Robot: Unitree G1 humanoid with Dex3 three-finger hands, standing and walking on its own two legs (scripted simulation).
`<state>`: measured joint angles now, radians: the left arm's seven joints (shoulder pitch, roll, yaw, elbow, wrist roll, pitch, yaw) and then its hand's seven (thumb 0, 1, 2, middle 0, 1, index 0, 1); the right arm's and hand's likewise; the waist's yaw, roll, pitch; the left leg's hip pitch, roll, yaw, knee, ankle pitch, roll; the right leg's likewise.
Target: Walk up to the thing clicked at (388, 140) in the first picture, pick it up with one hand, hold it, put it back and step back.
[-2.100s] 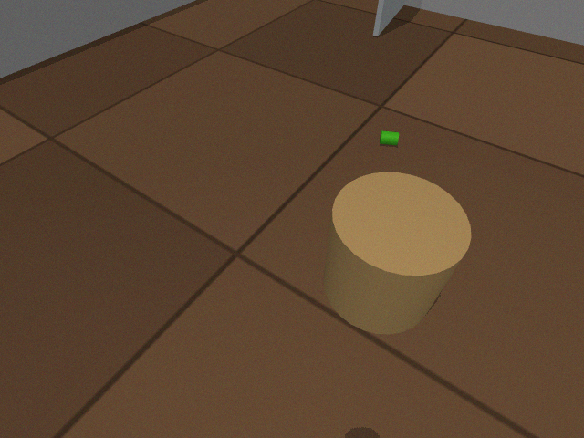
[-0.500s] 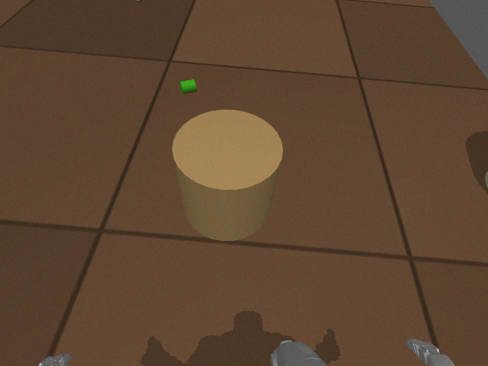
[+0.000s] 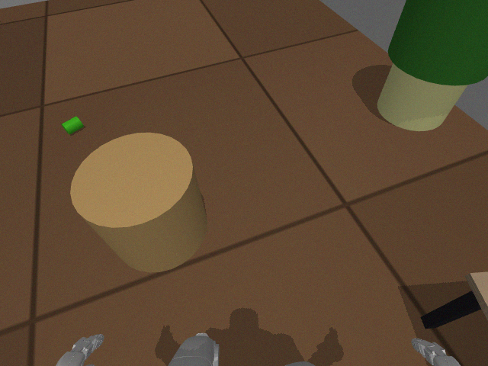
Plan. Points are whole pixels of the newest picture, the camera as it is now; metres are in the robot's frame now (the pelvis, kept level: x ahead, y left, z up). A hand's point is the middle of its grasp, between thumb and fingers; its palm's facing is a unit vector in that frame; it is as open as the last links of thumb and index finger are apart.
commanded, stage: walk up
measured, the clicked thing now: (72, 125) +1.45 +1.06 -0.73
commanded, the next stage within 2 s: none
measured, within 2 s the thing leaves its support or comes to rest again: neither
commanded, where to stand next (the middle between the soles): +0.05 +0.00 m, yaw -36 degrees
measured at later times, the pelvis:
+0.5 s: pelvis +0.00 +0.03 +0.00, yaw -19 degrees
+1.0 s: pelvis -0.01 +0.02 -0.02, yaw -30 degrees
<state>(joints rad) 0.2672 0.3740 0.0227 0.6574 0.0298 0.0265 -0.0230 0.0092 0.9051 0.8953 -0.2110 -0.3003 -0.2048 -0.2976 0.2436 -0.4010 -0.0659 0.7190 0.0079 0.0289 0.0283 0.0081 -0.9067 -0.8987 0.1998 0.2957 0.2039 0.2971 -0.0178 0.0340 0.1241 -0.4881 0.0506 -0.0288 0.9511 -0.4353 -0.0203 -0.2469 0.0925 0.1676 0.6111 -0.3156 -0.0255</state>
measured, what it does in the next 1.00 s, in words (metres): steps on the spot, turning right: left foot, then right foot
